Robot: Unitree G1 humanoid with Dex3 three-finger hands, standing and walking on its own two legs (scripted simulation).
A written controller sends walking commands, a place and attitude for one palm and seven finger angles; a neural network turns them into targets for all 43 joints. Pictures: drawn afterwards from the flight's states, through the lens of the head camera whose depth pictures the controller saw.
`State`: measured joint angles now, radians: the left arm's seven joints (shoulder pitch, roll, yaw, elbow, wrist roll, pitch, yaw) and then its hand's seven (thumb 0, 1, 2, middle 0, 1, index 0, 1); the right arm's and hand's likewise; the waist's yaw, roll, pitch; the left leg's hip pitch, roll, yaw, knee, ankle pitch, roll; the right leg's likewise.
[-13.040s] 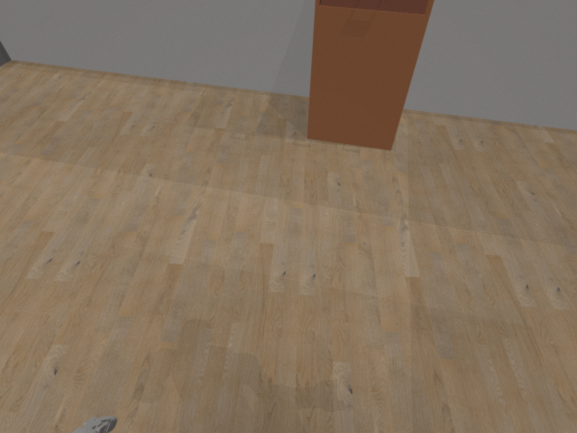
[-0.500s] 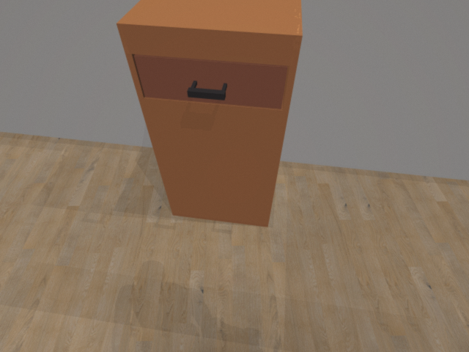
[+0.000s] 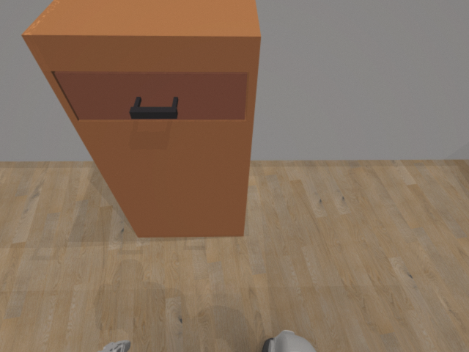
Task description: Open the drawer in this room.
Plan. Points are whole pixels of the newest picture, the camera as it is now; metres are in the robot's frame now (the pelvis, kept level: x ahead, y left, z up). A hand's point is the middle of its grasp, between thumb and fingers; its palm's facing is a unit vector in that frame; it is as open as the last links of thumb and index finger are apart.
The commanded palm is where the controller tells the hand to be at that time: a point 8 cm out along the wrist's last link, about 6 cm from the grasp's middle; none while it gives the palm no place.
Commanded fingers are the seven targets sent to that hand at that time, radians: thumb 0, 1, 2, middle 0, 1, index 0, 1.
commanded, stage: take the last steps up to it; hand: left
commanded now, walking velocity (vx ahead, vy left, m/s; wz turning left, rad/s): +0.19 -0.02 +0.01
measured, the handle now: (155, 107) +0.64 +0.21 +0.02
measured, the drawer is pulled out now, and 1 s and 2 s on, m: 0.00 0.00 0.00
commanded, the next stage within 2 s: come to a stop and stand still in 0.12 s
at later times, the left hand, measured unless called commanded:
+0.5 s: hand out of the picture +0.14 +0.17 -0.18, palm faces +0.08 -0.98 -0.18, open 7.3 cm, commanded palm none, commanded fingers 0.00 0.90 0.90 -0.20 -0.30 -0.20 -0.30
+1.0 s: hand out of the picture +0.12 +0.12 -0.14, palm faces +0.07 -0.96 -0.27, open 7.3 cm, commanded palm none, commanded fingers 0.00 0.90 0.90 -0.20 -0.30 -0.20 -0.30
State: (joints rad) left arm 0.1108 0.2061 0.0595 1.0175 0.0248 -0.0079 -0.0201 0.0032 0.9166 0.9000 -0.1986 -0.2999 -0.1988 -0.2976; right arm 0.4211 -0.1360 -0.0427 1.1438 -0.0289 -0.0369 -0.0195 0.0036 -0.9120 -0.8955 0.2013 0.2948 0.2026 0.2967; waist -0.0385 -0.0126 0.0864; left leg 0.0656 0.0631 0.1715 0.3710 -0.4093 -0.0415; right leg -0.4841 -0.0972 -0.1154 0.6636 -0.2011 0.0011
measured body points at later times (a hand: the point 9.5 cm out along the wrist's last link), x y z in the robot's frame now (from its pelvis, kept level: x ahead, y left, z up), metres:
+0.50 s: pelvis +0.12 -0.01 +0.01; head +0.15 +0.02 +0.46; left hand +0.14 +0.22 -0.16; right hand +0.21 -0.23 -0.13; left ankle +0.16 +0.11 -0.73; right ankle +0.10 -0.13 -0.71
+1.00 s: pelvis +0.10 -0.07 +0.02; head +0.14 -0.10 +0.46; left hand +0.12 +0.17 -0.12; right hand +0.15 -0.33 -0.15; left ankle +0.04 +0.09 -0.66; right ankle +0.10 -0.16 -0.73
